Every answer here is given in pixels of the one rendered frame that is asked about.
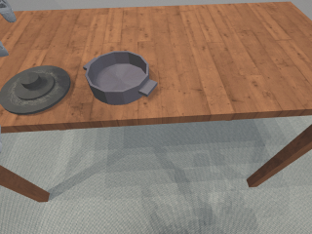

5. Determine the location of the robot left hand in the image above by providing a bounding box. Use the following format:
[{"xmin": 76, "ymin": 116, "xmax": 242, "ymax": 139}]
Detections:
[{"xmin": 0, "ymin": 0, "xmax": 17, "ymax": 58}]

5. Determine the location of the pot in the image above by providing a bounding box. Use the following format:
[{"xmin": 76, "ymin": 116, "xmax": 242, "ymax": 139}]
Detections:
[{"xmin": 83, "ymin": 51, "xmax": 158, "ymax": 105}]

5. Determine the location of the table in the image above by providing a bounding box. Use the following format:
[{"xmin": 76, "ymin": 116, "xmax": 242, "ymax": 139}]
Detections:
[{"xmin": 0, "ymin": 1, "xmax": 312, "ymax": 203}]

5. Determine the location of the lid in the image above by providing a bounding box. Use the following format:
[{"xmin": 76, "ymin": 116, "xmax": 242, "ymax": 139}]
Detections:
[{"xmin": 0, "ymin": 65, "xmax": 71, "ymax": 115}]

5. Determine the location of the knob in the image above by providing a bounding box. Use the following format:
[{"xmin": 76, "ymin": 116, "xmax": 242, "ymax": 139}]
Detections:
[{"xmin": 19, "ymin": 72, "xmax": 42, "ymax": 89}]

